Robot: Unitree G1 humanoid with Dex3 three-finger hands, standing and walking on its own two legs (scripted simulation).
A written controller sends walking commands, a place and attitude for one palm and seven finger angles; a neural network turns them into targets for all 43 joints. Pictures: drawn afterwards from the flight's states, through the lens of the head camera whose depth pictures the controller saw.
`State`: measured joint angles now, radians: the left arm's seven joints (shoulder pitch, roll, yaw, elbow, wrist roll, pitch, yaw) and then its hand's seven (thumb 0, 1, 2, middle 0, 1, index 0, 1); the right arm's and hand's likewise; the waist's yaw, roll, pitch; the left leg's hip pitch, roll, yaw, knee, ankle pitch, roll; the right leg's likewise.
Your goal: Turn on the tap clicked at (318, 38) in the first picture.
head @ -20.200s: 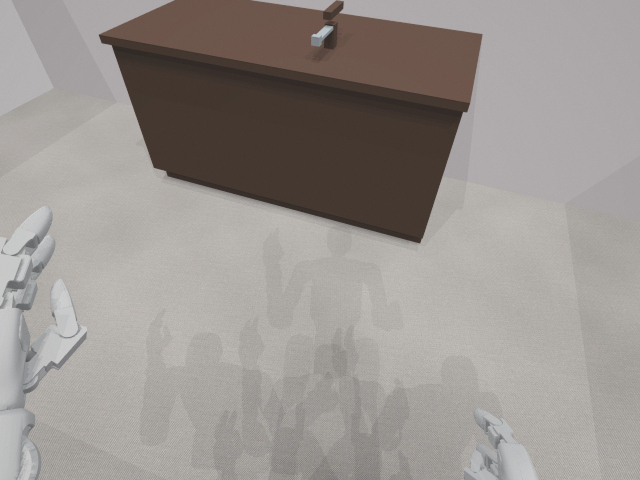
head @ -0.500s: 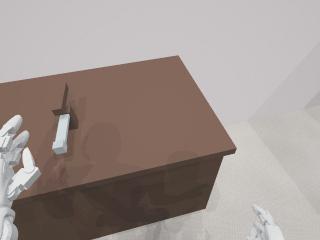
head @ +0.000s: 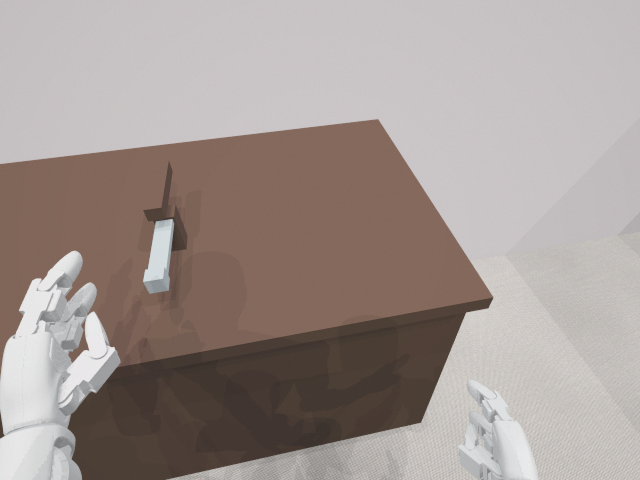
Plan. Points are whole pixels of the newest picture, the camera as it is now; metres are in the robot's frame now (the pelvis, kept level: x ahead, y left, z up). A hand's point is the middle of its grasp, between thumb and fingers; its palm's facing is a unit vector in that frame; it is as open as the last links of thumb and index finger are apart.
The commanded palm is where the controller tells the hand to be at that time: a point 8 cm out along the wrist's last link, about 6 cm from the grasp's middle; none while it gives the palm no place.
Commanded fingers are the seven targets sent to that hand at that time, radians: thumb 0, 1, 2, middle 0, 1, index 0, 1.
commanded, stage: turn the palm inward beside the body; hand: left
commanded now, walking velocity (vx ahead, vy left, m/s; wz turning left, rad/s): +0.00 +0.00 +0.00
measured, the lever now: (156, 280) +0.36 +0.30 +0.04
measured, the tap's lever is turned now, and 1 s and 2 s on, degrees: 0 0 0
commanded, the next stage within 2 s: reach beside the lever's end, fingers flat in 0.70 s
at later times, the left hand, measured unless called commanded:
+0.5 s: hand (116, 360) +0.18 +0.23 +0.14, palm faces +0.47 -0.87 -0.12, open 7.4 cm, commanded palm +0.13 +0.27 +0.15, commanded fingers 0.00 0.90 0.90 -0.20 -0.30 -0.20 -0.30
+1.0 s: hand (125, 350) +0.20 +0.23 +0.13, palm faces +0.50 -0.86 -0.13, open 7.4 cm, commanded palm +0.15 +0.27 +0.13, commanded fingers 0.00 0.90 0.90 -0.20 -0.30 -0.20 -0.30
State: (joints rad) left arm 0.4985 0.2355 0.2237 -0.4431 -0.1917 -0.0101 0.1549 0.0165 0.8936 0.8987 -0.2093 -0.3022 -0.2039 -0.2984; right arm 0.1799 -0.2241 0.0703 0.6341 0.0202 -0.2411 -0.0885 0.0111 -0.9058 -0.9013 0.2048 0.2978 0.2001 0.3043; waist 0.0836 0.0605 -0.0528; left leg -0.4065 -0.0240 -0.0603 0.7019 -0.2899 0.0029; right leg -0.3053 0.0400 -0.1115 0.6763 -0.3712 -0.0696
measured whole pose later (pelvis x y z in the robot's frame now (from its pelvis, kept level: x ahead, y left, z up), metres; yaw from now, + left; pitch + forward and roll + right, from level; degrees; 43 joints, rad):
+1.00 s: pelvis +0.01 -0.01 +0.00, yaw +0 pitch +0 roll -1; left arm 0.49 0.21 0.23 -0.39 -0.22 0.03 0.18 0.02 0.90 0.90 -0.21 -0.30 -0.20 -0.30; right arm 0.19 -0.24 0.06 0.65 0.02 -0.24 -0.09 0.01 -0.91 -0.90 0.20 0.30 0.20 0.30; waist 0.07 0.07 -0.06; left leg -0.40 -0.02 -0.07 0.70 -0.30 -0.01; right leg -0.30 0.05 -0.12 0.67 -0.38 -0.08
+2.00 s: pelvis +0.00 +0.01 -0.01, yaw -1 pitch +5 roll -1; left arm 0.10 0.26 0.36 0.17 -0.20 -0.19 0.15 0.02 0.90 0.90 -0.18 -0.22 -0.18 -0.22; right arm 0.20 -0.25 0.04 0.68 0.00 -0.19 -0.07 0.01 -0.91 -0.90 0.20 0.30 0.20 0.30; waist 0.02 0.05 -0.07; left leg -0.55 -0.02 -0.05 0.78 -0.32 0.01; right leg -0.45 0.05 -0.10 0.74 -0.39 -0.06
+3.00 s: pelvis +0.00 +0.03 -0.03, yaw -2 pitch +11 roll -3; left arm -0.09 0.31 0.46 0.46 -0.17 -0.34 0.12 0.02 0.90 0.90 -0.16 -0.15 -0.15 -0.15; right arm 0.25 -0.25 0.02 0.68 -0.01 -0.07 -0.05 0.01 -0.91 -0.90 0.20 0.30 0.20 0.30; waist -0.01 0.04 -0.10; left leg -0.75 -0.01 -0.04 0.94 -0.38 0.03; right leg -0.63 0.05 -0.10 0.87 -0.44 -0.04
